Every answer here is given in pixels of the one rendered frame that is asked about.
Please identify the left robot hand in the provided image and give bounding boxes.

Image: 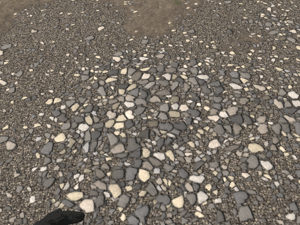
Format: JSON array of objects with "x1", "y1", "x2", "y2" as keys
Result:
[{"x1": 33, "y1": 208, "x2": 84, "y2": 225}]

